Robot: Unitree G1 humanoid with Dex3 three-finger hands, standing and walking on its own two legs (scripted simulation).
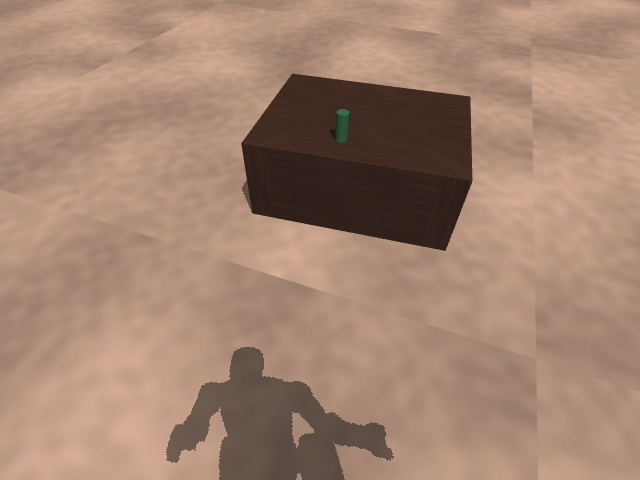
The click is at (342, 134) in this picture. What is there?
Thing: squat round
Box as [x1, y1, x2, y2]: [335, 109, 349, 142]
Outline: 340,109 336,112 335,139 339,142 344,142 347,139 349,112 345,109
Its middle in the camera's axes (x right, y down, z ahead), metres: +0.09 -0.47 +1.54
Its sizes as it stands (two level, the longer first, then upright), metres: 0.052 0.052 0.122
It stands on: a support 0.39 m high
